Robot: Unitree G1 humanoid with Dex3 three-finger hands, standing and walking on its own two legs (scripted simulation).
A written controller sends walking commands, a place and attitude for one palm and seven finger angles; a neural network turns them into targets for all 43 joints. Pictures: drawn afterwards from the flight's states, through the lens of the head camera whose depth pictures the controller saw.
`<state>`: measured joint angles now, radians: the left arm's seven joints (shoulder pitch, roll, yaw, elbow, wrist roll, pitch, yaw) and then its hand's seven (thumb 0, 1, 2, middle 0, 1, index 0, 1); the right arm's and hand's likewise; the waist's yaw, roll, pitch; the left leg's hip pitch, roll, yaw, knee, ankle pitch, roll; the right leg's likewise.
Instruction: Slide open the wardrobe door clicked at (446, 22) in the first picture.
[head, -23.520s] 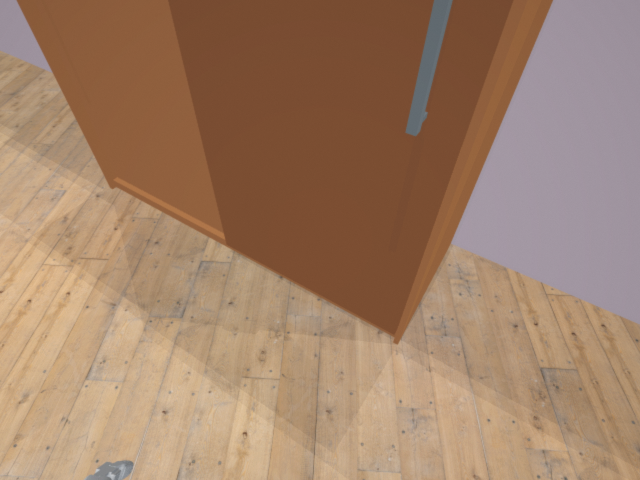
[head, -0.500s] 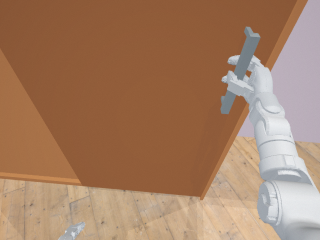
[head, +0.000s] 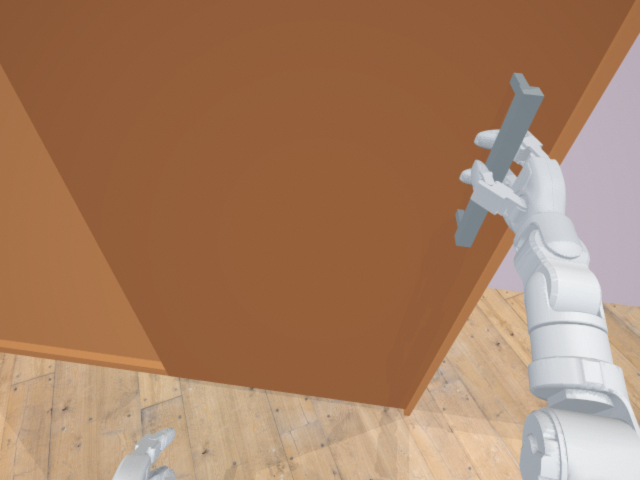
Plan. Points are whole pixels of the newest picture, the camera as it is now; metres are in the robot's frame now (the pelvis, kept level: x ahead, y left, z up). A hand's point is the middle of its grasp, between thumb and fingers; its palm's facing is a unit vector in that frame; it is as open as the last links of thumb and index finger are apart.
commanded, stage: tug the door sideways, standing still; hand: right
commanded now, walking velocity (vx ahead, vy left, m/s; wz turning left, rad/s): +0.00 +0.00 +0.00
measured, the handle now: (487, 168) +0.48 -0.16 +0.18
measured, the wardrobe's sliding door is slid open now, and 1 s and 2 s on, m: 0.00 0.01 0.03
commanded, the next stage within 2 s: step sideways, sliding the door along in 0.94 s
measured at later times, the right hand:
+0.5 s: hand (477, 185) +0.42 -0.13 +0.20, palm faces +0.10 +0.99 -0.02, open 5.7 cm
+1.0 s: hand (466, 185) +0.42 -0.12 +0.20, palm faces +0.09 +0.99 -0.05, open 5.8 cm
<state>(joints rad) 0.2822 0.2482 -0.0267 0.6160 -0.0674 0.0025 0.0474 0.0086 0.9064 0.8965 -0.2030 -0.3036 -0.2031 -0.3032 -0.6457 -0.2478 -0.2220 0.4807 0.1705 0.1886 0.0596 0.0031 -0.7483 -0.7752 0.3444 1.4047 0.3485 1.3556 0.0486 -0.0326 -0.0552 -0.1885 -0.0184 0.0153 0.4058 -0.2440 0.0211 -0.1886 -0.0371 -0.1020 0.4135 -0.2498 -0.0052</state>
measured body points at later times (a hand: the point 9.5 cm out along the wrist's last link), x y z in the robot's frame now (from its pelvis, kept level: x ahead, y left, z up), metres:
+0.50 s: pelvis +0.00 +0.00 +0.00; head +0.00 +0.01 +0.45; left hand +0.15 +0.21 -0.12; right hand +0.41 -0.19 +0.20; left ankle -0.02 +0.11 -0.74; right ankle -0.02 -0.11 -0.74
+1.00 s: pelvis -0.02 -0.01 -0.01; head -0.01 +0.00 +0.44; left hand +0.11 +0.22 -0.13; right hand +0.41 -0.17 +0.20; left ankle -0.02 +0.11 -0.74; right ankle -0.02 -0.11 -0.74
